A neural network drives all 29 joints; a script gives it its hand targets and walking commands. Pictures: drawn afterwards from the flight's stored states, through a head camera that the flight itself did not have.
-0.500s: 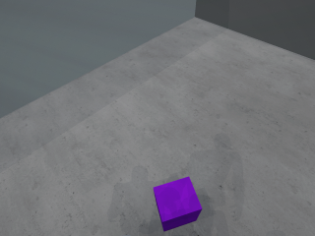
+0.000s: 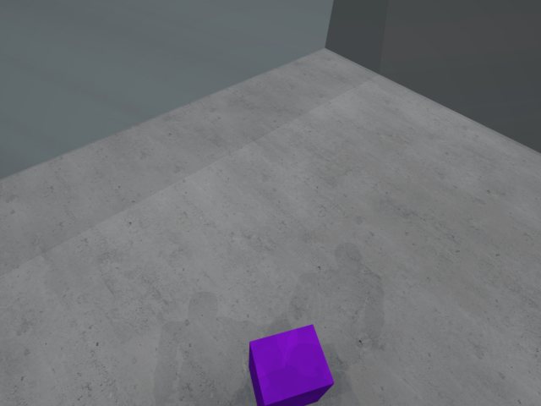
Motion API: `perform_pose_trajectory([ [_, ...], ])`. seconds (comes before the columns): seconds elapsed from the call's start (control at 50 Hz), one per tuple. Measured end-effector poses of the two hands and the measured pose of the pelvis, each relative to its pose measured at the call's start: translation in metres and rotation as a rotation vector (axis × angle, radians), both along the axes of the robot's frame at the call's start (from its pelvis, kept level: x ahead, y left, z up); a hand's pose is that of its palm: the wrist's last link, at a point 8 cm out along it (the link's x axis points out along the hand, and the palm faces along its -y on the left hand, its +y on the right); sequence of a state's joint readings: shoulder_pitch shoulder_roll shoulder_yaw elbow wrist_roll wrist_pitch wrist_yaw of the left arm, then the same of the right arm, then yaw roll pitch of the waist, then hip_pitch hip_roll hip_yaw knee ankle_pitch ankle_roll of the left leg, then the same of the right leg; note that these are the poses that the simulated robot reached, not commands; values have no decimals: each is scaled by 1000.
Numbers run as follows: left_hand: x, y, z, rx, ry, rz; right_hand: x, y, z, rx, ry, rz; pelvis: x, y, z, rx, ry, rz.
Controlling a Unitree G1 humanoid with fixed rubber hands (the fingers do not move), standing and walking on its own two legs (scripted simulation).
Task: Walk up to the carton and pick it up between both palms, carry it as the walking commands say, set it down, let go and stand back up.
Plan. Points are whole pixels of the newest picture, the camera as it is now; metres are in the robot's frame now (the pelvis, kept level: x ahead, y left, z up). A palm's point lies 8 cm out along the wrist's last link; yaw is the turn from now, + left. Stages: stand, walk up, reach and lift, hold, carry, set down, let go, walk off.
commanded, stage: walk up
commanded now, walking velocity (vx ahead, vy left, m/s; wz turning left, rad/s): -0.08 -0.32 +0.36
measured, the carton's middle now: (285, 373) +0.31 -0.08 -0.64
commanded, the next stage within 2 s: none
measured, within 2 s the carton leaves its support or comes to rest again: neither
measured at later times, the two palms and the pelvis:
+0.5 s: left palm out of the picture -0.08 +0.07 -0.13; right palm out of the picture +0.01 -0.44 -0.14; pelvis -0.07 -0.17 +0.00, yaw +9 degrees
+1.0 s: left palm out of the picture -0.10 +0.02 -0.15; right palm out of the picture -0.01 -0.42 -0.15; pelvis -0.03 -0.20 +0.00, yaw +12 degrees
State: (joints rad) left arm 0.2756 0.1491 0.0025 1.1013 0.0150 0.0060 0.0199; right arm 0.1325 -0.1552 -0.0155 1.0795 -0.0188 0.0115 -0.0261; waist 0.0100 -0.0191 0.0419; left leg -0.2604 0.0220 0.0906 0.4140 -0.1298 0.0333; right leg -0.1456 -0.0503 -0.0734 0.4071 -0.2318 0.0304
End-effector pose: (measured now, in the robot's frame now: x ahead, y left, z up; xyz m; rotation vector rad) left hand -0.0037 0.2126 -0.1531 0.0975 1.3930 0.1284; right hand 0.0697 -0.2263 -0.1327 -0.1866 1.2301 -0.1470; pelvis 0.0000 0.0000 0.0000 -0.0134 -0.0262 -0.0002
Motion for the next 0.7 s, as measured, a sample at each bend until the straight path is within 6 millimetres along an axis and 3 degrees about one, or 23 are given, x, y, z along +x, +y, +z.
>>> perform_pose_trajectory([
  [0.08, 10, 17, 5, 50, 9, -7, -38, -21, 1, -58, 80, -41, -11, -12, 2, -40, 26, 31],
  [0.18, 20, 26, 6, 111, -38, -28, -102, -78, 13, -155, 233, -83, -27, -42, 0, -62, 47, 75],
  [0.24, 21, 12, 6, 117, -67, -29, -125, -117, 16, -196, 285, -84, -37, -62, -5, -62, 55, 91],
  [0.32, 17, -28, 5, 112, -104, -31, -136, -169, 7, -214, 291, -61, -52, -97, -14, -54, 63, 111],
  [0.38, 2, -67, 4, 117, -138, -1, -127, -205, -10, -196, 274, -20, -61, -130, -23, -33, 69, 132],
  [0.44, -34, -110, 15, 102, -118, 63, -96, -220, -11, -169, 211, 53, -68, -153, -12, -12, 64, 156],
  [0.54, -91, -164, 29, 82, -30, 148, -36, -216, -2, -59, 20, 122, -68, -178, 4, 27, 59, 170],
  [0.7, -133, -207, 23, 80, 9, 233, -3, -196, -9, 42, -47, 200, -62, -203, 1, -9, 51, 188],
])
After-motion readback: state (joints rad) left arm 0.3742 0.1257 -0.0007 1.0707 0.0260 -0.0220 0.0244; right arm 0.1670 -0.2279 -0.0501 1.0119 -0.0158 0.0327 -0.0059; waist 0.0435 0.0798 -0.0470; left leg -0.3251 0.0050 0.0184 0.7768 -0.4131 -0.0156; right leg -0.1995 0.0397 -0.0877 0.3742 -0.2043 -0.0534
